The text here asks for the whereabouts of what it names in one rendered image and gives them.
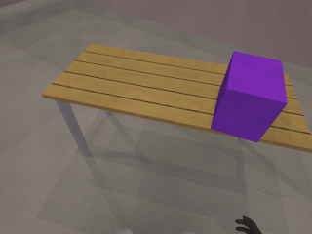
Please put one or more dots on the table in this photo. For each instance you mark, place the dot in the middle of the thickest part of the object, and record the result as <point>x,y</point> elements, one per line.
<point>172,90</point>

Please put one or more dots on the robot right hand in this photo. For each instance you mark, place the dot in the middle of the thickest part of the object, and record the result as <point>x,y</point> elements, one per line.
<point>252,228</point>

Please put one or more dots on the carton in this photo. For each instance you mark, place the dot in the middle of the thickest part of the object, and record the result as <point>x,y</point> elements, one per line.
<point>251,96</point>

